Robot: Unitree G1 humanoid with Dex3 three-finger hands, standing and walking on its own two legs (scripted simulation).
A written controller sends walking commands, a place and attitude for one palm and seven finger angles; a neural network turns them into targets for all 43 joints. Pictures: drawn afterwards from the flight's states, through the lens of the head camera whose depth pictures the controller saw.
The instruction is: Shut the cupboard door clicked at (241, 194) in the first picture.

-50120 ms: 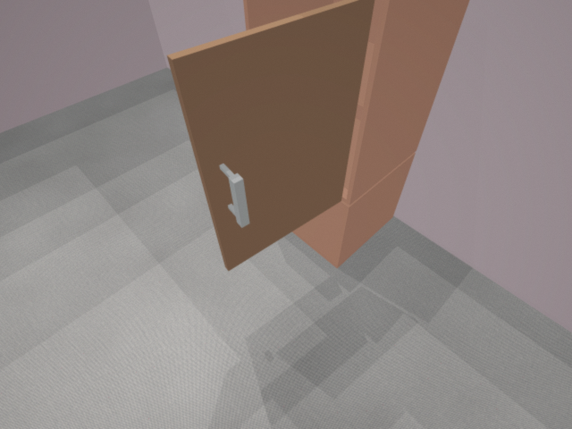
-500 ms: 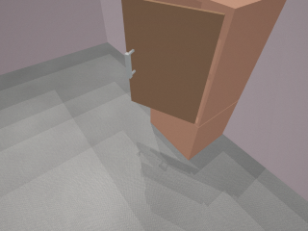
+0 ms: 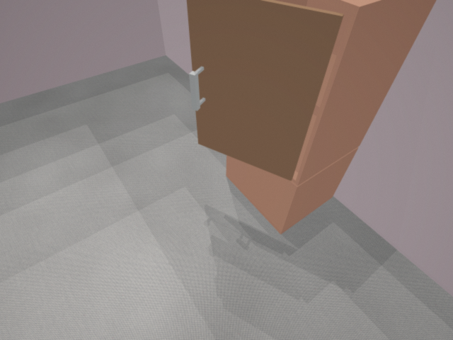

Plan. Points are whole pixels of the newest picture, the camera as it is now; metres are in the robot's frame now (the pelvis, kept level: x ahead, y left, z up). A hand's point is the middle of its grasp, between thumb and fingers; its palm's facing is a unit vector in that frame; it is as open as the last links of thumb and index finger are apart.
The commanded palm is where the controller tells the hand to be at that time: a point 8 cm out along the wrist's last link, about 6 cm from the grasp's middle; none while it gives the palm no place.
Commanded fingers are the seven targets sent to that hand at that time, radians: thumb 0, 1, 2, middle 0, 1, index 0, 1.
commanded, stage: walk to a spot facing it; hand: left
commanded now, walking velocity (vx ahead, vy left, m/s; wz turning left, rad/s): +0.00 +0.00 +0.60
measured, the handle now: (198, 88) +0.88 +0.13 -0.04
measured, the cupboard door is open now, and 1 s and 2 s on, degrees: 26 26 26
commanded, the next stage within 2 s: none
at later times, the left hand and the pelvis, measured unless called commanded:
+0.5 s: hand out of the picture +0.05 +0.25 -0.15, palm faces +0.31 -0.91 -0.29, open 7.3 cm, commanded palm none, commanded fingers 0.00 0.90 0.90 -0.20 -0.30 -0.20 -0.30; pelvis +0.00 +0.01 +0.00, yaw +18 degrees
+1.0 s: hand out of the picture -0.05 +0.21 -0.17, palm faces +0.61 -0.74 -0.28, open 7.4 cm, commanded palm none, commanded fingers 0.00 0.90 0.90 -0.20 -0.30 -0.20 -0.30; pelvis +0.03 -0.01 -0.01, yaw +38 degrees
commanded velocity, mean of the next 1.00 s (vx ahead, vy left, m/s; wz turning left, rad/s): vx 0.00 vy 0.00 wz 0.60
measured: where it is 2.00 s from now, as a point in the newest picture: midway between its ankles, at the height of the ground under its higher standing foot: outside the picture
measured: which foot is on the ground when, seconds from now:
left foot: down 0.00-0.54, up 0.56-0.80, down 0.82-1.00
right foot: down 0.00-0.20, up 0.22-0.52, down 0.54-0.82, up 0.84-1.00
